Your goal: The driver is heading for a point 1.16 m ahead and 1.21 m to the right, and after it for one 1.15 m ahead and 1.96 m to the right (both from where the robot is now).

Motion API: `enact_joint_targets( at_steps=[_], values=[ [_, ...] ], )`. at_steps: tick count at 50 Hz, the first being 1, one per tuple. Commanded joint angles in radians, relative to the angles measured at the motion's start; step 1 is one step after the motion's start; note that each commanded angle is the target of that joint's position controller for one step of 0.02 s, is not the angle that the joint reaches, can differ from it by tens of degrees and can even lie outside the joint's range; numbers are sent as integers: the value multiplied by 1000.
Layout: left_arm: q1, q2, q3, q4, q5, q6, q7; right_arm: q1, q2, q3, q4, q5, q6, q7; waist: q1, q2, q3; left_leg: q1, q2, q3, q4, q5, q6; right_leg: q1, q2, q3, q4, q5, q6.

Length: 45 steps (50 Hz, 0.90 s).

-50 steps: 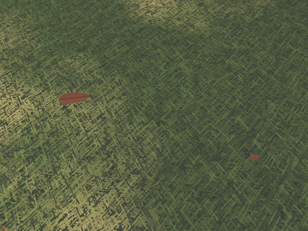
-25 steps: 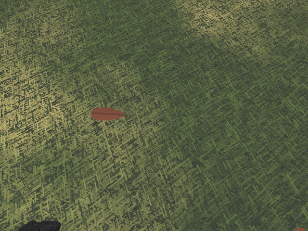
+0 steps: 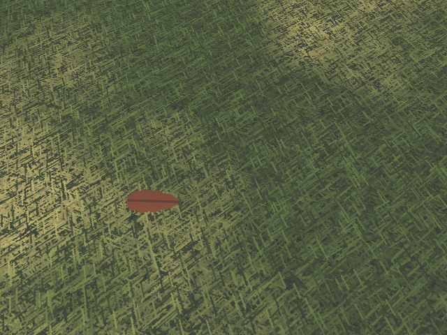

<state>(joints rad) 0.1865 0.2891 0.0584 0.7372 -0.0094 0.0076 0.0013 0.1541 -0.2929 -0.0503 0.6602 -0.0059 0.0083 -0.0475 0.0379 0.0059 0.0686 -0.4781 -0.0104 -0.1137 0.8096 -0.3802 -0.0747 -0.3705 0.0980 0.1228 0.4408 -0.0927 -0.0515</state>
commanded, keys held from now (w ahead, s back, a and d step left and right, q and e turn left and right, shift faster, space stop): e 1.00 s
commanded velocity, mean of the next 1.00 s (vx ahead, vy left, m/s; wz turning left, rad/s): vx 0.02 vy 0.00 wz -0.56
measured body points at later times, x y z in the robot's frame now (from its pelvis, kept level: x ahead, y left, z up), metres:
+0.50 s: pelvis +0.03 +0.02 +0.00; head +0.06 +0.01 +0.45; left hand +0.26 +0.24 -0.10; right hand +0.09 -0.29 -0.09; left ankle +0.07 +0.15 -0.74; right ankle -0.01 -0.10 -0.71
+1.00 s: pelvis +0.03 +0.00 +0.00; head +0.05 -0.02 +0.45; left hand +0.32 +0.15 -0.09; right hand +0.02 -0.33 -0.09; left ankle +0.12 +0.10 -0.73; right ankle -0.01 -0.09 -0.74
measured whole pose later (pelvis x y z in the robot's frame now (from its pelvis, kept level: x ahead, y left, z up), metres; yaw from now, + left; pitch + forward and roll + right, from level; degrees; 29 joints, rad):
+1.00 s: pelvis +0.03 +0.00 +0.00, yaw -36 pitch +2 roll +1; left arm 0.16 0.32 0.07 0.64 -0.02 0.05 0.02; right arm 0.12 -0.29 -0.08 0.67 0.01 -0.02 -0.01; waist 0.03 -0.01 0.04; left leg -0.33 -0.05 -0.09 0.60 -0.33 -0.07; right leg -0.30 0.11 0.22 0.53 -0.23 -0.03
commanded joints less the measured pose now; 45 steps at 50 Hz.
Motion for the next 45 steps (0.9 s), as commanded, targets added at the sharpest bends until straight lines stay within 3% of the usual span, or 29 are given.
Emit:
enact_joint_targets(
  at_steps=[1,3,5,6,7,8,9,10,11,12,15,19,24,26,27,28,29,30,31,32,33,34,36,40,45],
  values=[
    [-57,175,52,-87,-6,4,15,48,-80,-26,-53,3,-14,3,-27,-147,-179,98,-25,15,-75,49,0,88,-228,307,-142,-83,-163],
    [-51,175,54,-89,-7,16,18,38,-83,-29,-58,8,-28,12,-24,-157,-169,124,-33,14,-161,58,11,102,-224,344,-121,-79,-153],
    [-66,171,53,-96,-16,28,23,72,-81,-33,-46,11,-43,22,-54,-157,-163,218,-37,33,-342,155,34,91,-198,356,-74,-50,-121],
    [-52,153,47,-96,-20,32,25,89,-102,-42,-42,7,-47,23,-62,-139,-165,301,6,19,-431,217,56,52,-163,339,-32,-90,-84],
    [-16,104,33,-99,-12,32,23,106,-166,-56,-52,-11,-44,16,-46,-6,-194,401,193,-131,-479,238,126,-39,-97,254,123,-289,-27],
    [-32,101,36,-135,-20,22,23,75,-232,-73,-47,-47,-32,20,-19,279,-123,352,353,-357,-536,372,272,-214,54,34,311,-470,28],
    [7,180,60,-111,-1,13,23,33,-179,-61,-74,-55,-36,20,-22,223,-130,321,410,-378,-525,446,333,-217,-13,37,548,-510,71],
    [35,207,75,-85,-10,17,20,-10,-128,-45,-88,-42,-37,15,-5,152,-126,309,365,-287,-503,474,311,-214,-25,34,647,-460,88],
    [63,191,77,-60,-12,31,25,-44,-108,-40,-95,-25,-38,13,8,109,-115,311,305,-194,-484,472,273,-218,-34,19,703,-412,111],
    [68,174,74,-57,-9,43,28,-54,-99,-36,-92,-9,-37,11,1,106,-103,330,283,-147,-472,491,261,-248,-43,12,755,-364,130],
    [4,116,54,-97,-19,52,20,-18,-104,-38,-78,-13,-24,5,-38,136,-92,366,244,-37,-473,560,275,-267,-67,-55,705,-301,168],
    [-63,89,36,-148,-15,48,2,15,-147,-58,-62,-11,-6,1,-79,164,-133,435,284,2,-458,584,298,-197,-116,-98,509,-312,174],
    [-51,108,42,-171,-14,58,-17,2,-184,-76,-47,13,-4,21,-72,189,-144,399,320,48,-425,595,288,-35,-109,-174,278,-288,121],
    [6,105,49,-158,-14,61,-25,-20,-183,-77,-40,36,-7,22,-28,175,-145,362,308,89,-352,556,238,80,-87,-204,78,-148,69],
    [45,125,59,-145,-10,60,-19,20,-156,-71,-19,39,-12,24,-16,130,-153,295,274,136,-275,466,178,194,-73,-180,-28,-33,34],
    [86,211,85,-148,-12,56,-6,56,-108,-59,-17,8,-16,27,-25,-69,-173,96,193,234,-59,208,78,380,-213,35,-70,266,-29],
    [80,321,102,-173,12,45,0,-8,-64,-37,-86,-34,-18,21,-21,-333,-157,-195,35,231,177,-289,-8,421,-474,401,-67,520,-246],
    [104,258,86,-174,38,20,-8,-83,-114,-52,-90,-19,-18,13,54,-207,-214,-200,32,73,351,-324,-7,381,-487,397,-86,465,-325],
    [60,228,71,-164,35,4,-6,-82,-131,-60,-85,2,-14,11,18,-169,-175,-208,49,47,389,-242,6,343,-428,299,-88,393,-278],
    [2,205,68,-166,16,-1,1,-61,-134,-65,-64,2,-10,5,-10,-125,-148,-210,58,40,364,-154,10,318,-364,236,-88,304,-218],
    [-39,181,58,-171,-3,2,7,-54,-143,-70,-57,-6,-7,-2,-24,-118,-134,-213,62,34,334,-92,6,305,-337,216,-86,290,-186],
    [-55,172,51,-173,-7,7,14,-40,-139,-71,-51,-10,-7,-2,-38,-127,-140,-168,48,40,344,-45,-3,267,-312,194,-85,327,-180],
    [-51,170,48,-172,2,13,23,-13,-117,-66,-42,-3,-10,5,-47,-127,-166,-125,23,48,320,12,-15,253,-289,180,-86,322,-181],
    [-28,189,54,-162,-2,19,33,-54,-89,-53,-52,1,-13,9,-23,-135,-154,-97,5,35,108,50,-24,265,-271,227,-79,188,-175],
    [-40,208,61,-166,-1,27,25,-70,-98,-53,-60,10,-26,24,-11,-162,-133,21,-25,19,-65,14,-11,196,-262,334,-67,96,-179]
  ],
)
Velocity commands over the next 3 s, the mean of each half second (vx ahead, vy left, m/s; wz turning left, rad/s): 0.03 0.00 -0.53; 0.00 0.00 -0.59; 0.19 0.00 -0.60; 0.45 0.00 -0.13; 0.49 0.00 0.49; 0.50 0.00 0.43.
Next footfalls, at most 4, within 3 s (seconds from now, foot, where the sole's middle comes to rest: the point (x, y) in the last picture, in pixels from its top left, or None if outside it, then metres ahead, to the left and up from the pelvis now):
0.12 left None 0.11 0.14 -0.77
0.56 right None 0.02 -0.11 -0.77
1.04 left None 0.15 0.07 -0.77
1.48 right None -0.01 -0.17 -0.77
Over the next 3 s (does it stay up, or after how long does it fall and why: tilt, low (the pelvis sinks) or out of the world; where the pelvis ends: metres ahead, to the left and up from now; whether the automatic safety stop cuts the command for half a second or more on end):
stays up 0.57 -0.68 -0.02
